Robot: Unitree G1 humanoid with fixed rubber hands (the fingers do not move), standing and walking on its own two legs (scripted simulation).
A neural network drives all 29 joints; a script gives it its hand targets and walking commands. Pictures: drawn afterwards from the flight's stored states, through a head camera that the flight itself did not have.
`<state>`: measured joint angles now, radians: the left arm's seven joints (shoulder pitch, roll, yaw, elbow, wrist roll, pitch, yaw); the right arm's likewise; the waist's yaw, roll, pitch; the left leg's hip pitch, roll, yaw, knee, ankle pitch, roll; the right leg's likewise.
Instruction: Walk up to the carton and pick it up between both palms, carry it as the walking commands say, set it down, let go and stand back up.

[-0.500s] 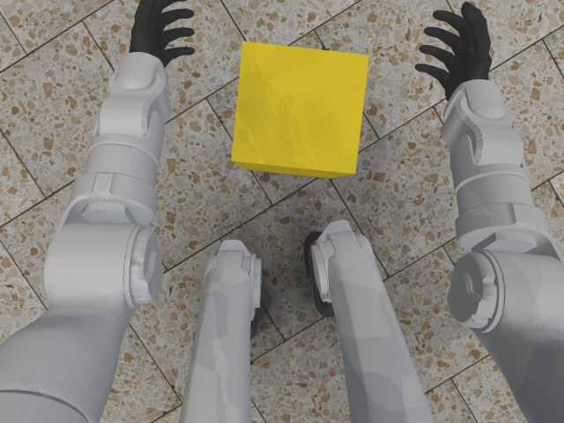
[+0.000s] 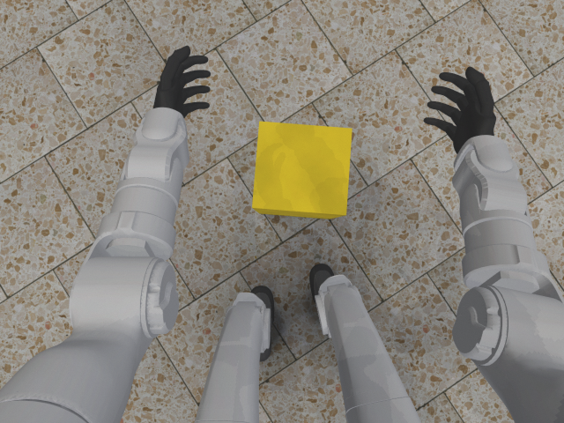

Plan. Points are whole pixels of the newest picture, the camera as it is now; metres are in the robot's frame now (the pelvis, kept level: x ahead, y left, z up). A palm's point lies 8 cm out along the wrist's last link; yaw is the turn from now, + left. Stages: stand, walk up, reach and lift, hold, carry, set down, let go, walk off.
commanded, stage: set down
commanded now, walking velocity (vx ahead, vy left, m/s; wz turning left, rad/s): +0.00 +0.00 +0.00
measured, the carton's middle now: (299, 177) +0.46 -0.07 -0.52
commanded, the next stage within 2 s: let go in 0.04 s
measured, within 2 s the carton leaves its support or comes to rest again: neither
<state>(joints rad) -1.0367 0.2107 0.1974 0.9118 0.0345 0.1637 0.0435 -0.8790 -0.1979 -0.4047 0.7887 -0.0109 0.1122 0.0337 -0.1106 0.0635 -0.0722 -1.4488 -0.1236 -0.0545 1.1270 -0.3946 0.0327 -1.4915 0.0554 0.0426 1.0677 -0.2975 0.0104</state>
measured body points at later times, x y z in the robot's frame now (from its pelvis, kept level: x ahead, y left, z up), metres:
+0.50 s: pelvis +0.05 -0.02 +0.07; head +0.25 -0.02 +0.48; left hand +0.40 +0.15 -0.04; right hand +0.35 -0.28 -0.03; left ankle +0.04 +0.09 -0.62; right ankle +0.08 -0.12 -0.62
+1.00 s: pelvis +0.08 +0.00 +0.12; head +0.12 +0.00 +0.56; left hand +0.27 +0.23 +0.03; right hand +0.25 -0.24 +0.04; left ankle +0.04 +0.09 -0.62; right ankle +0.08 -0.12 -0.62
